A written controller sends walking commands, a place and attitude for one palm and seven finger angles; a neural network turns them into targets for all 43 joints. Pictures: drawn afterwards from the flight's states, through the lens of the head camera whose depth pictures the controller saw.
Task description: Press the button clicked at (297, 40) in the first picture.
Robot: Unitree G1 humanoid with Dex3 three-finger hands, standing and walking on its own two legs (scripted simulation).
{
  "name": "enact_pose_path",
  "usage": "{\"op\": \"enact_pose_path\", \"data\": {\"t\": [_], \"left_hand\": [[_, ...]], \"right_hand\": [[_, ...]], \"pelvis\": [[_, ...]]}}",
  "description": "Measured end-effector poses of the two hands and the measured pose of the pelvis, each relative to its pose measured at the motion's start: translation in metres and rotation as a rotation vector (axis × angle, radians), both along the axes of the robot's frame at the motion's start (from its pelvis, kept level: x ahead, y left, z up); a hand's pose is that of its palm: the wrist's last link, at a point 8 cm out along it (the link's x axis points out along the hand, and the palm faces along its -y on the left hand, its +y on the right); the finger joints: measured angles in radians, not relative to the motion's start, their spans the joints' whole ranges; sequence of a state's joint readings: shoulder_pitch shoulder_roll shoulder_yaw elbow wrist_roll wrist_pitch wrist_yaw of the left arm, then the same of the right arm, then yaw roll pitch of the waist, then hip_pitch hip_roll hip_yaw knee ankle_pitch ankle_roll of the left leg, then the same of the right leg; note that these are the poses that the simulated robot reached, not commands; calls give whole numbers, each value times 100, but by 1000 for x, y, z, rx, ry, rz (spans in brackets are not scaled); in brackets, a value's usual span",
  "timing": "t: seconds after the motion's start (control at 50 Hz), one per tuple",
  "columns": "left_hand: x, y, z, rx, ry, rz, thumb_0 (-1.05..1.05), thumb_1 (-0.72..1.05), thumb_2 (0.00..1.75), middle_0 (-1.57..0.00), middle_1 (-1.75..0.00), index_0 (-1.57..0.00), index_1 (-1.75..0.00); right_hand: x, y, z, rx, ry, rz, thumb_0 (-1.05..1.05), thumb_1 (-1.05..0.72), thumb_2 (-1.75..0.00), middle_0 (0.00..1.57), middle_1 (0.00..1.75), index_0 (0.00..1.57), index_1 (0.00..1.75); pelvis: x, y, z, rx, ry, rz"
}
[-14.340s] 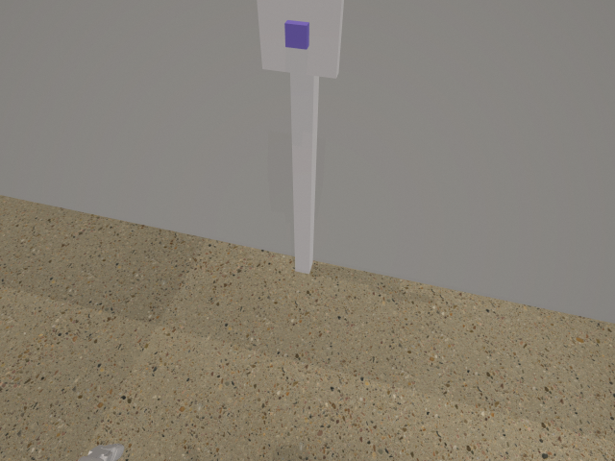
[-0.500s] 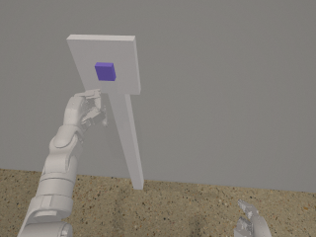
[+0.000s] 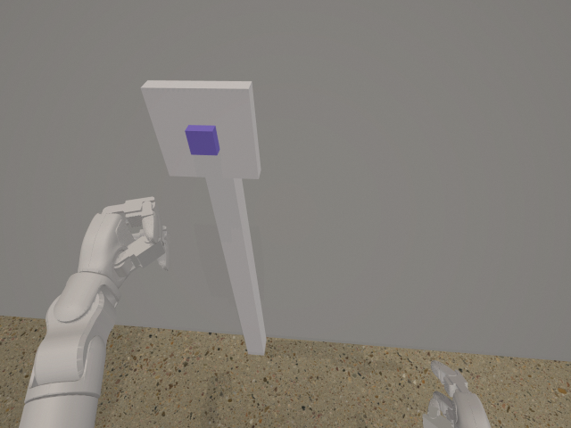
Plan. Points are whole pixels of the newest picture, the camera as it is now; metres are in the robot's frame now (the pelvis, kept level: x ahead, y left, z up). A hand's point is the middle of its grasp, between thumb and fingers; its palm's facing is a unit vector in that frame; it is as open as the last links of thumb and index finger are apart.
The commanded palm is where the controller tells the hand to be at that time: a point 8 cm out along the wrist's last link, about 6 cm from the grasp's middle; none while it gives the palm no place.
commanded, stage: draw the hand back to the body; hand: left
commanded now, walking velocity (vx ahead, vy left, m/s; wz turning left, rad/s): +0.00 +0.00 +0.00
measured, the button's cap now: (203, 139) +0.53 +0.20 +0.16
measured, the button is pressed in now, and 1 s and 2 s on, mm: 0 0 0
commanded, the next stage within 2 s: step back with the hand held close in 0.96 s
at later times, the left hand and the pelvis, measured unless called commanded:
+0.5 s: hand (95, 289) +0.22 +0.24 +0.16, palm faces +0.36 -0.88 -0.32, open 3.1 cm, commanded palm +0.17 +0.28 +0.17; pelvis +0.01 +0.01 +0.01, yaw -1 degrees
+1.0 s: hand (59, 309) +0.19 +0.26 +0.16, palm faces +0.43 -0.83 -0.36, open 3.1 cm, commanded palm +0.14 +0.30 +0.18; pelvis +0.01 +0.02 +0.01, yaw +0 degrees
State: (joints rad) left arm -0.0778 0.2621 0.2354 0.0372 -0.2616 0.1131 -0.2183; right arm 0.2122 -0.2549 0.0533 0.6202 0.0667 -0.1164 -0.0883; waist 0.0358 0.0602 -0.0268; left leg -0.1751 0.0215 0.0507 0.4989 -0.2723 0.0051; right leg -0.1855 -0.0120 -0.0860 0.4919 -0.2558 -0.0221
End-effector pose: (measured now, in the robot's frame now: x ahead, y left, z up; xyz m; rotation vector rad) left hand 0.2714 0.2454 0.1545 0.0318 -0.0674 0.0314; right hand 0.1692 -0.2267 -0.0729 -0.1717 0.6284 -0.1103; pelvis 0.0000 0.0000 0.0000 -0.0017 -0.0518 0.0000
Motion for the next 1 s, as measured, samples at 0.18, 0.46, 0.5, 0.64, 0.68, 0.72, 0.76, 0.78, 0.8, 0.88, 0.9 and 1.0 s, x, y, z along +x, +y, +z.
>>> {"op": "enact_pose_path", "data": {"t": [0.18, 0.46, 0.5, 0.64, 0.68, 0.72, 0.76, 0.78, 0.8, 0.88, 0.9, 1.0], "left_hand": [[-48, 11, 5, 218, -83, 230, 2, 89, 90, -130, -150, -130, -150], [-84, 31, 16, 316, -113, 312, 2, 89, 90, -131, -150, -130, -150], [-90, 34, 17, 330, -108, 320, 2, 89, 90, -131, -150, -130, -150], [-112, 45, 22, 376, -102, 357, 2, 89, 90, -131, -150, -130, -150], [-118, 48, 24, 387, -99, 371, 2, 89, 90, -131, -150, -130, -150], [-124, 51, 25, 399, -96, 384, 2, 89, 90, -131, -150, -130, -150], [-128, 53, 26, 404, -95, 396, 2, 89, 90, -131, -150, -130, -150], [-129, 53, 26, 403, -95, 401, 2, 89, 90, -131, -150, -130, -150], [-130, 54, 25, 401, -96, 405, 2, 89, 90, -131, -150, -130, -150], [-129, 54, 24, 386, -102, 414, 2, 89, 90, -131, -150, -130, -150], [-128, 53, 24, 383, -104, 413, 2, 89, 90, -131, -150, -130, -150], [-125, 52, 24, 380, -110, 402, 2, 89, 90, -131, -150, -130, -150]], "right_hand": [[6, 9, 7, -22, 4, 43, 1, -90, -89, 20, 30, 20, 30], [5, 24, -2, -10, 73, 48, 2, -90, -89, 20, 30, 20, 30], [6, 25, -1, -9, 70, 47, 2, -90, -89, 20, 30, 20, 30], [15, 28, 2, -18, 49, 54, 2, -90, -89, 20, 30, 20, 30], [18, 29, 4, -21, 41, 57, 2, -90, -89, 20, 30, 20, 30], [20, 30, 5, -24, 31, 62, 2, -90, -89, 20, 30, 20, 30], [23, 31, 6, -27, 23, 69, 2, -90, -89, 20, 30, 20, 30], [24, 32, 7, -28, 20, 72, 2, -90, -89, 20, 30, 20, 30], [25, 33, 7, -30, 18, 76, 2, -90, -89, 20, 30, 20, 30], [26, 36, 8, -31, 12, 86, 1, -90, -89, 20, 30, 20, 30], [26, 37, 8, -31, 11, 87, 1, -90, -89, 20, 30, 20, 30], [23, 38, 9, -25, 10, 86, 1, -90, -89, 20, 30, 20, 30]], "pelvis": [[-5, 3, 6, -5, -30, -10], [5, 13, 8, -8, -48, -16], [7, 14, 8, -10, -47, -17], [12, 18, 7, -13, -45, -15], [13, 19, 7, -14, -45, -15], [13, 20, 6, -15, -45, -13], [13, 20, 6, -15, -46, -10], [13, 20, 6, -16, -46, -9], [13, 21, 6, -16, -47, -7], [11, 21, 6, -16, -48, -4], [11, 21, 6, -16, -49, -4], [10, 20, 6, -16, -50, -8]]}}
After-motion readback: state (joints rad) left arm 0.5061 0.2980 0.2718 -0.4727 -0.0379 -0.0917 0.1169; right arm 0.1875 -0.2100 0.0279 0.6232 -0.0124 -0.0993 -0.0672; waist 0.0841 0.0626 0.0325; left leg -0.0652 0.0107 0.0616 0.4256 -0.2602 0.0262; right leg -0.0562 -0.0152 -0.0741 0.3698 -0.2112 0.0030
